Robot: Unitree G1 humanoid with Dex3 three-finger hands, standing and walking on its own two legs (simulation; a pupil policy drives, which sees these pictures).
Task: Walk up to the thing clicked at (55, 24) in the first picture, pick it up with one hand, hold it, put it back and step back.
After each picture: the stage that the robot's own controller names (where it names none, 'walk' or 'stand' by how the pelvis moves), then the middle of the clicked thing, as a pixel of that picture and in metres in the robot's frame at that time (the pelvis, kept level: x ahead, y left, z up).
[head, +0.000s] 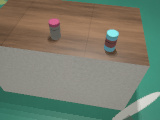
stand; (55, 29) +0.82 +0.17 -0.11
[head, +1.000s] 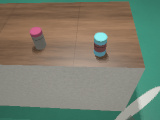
walk; (38, 38) +0.70 +0.29 -0.10
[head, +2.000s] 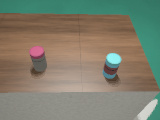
stand; (38, 59) +0.54 +0.21 -0.09
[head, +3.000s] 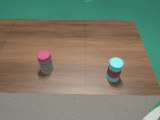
stand; (45, 62) +0.56 +0.19 -0.11
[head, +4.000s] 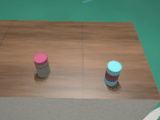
stand; (42, 65) +0.54 +0.21 -0.11
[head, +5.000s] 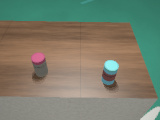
stand; (40, 65) +0.54 +0.22 -0.11
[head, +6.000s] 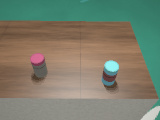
stand; (39, 65) +0.53 +0.22 -0.11
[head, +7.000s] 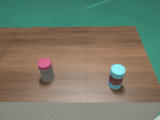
rise first; (46, 70) +0.52 +0.21 -0.11
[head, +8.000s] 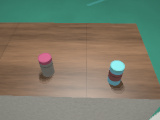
go down; (46, 65) +0.55 +0.21 -0.11
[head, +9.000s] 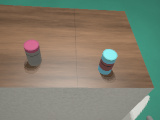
go down; (33, 53) +0.56 +0.20 -0.08
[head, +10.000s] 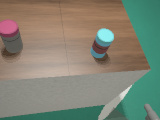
go down; (11, 37) +0.54 +0.21 -0.03
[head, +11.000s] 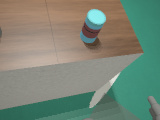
close in; out of the picture +0.56 +0.22 +0.00
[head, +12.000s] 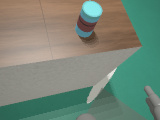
close; out of the picture +0.56 +0.22 +0.02
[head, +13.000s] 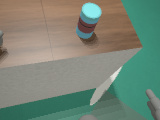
lift; out of the picture +0.52 +0.20 +0.02
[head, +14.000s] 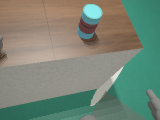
lift; out of the picture +0.51 +0.21 +0.01
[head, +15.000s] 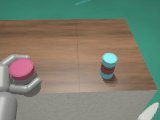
lift; (26, 78) +0.33 +0.18 +0.10
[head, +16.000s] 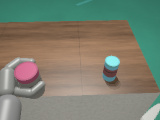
hold; (31, 81) +0.33 +0.17 +0.09
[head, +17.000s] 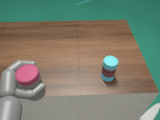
hold; (31, 83) +0.33 +0.17 +0.07
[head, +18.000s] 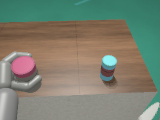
crouch; (27, 75) +0.34 +0.18 +0.10
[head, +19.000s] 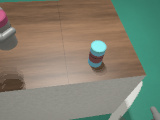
crouch; (1, 31) +0.49 +0.21 +0.12
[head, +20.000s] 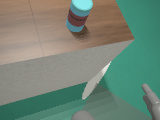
lower; out of the picture +0.56 +0.22 +0.03
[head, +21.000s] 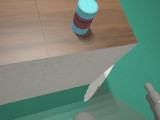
lower; out of the picture +0.55 +0.22 +0.02
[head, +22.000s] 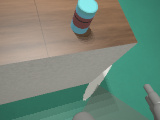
lower; out of the picture +0.55 +0.22 +0.02
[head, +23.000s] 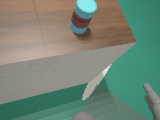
lower; out of the picture +0.55 +0.23 +0.02
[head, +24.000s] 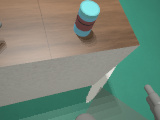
loosen; out of the picture +0.54 +0.19 +0.02
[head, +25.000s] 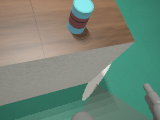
withdraw; out of the picture +0.54 +0.20 +0.02
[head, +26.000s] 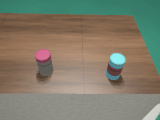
sink last; (44, 63) +0.51 +0.18 -0.06
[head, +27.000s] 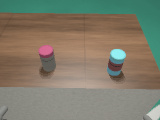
stand; (47, 58) +0.54 +0.18 -0.05
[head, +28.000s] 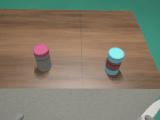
stand; (42, 57) +0.52 +0.19 -0.04
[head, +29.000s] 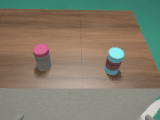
stand; (42, 57) +0.52 +0.18 -0.04
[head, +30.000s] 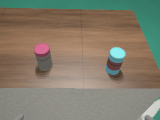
stand; (43, 57) +0.52 +0.18 -0.04
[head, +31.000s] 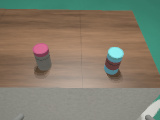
stand; (42, 57) +0.53 +0.19 -0.04
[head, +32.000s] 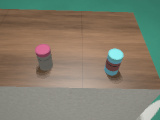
stand; (44, 57) +0.53 +0.18 -0.06
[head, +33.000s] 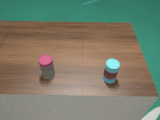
walk; (47, 67) +0.53 +0.19 -0.11
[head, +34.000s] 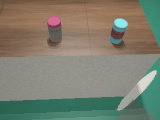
walk; (55, 29) +0.66 +0.14 -0.09
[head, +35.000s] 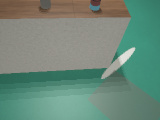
walk; out of the picture +0.96 +0.22 -0.09
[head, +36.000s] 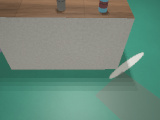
stand; (61, 1) +1.13 +0.19 -0.09
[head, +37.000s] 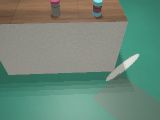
stand; (55, 7) +1.13 +0.20 -0.11
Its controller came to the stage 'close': yes
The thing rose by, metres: 0.20
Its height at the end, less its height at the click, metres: +0.00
